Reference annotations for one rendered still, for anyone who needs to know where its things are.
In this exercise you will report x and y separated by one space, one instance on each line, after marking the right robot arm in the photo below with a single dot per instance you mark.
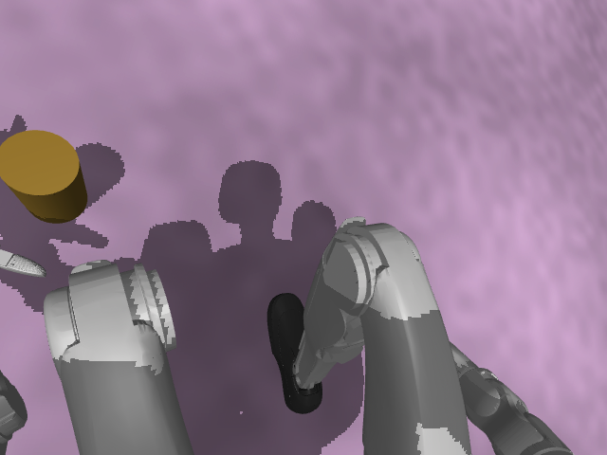
504 418

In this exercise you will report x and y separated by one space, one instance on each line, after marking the left robot hand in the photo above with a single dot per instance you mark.
20 264

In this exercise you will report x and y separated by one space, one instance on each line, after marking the can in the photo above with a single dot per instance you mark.
43 170

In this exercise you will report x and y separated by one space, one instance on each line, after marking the right robot foot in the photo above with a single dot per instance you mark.
285 323

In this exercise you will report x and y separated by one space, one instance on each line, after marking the left robot arm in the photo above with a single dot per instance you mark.
13 412

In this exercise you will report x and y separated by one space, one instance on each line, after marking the right robot hand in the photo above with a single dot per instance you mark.
463 363

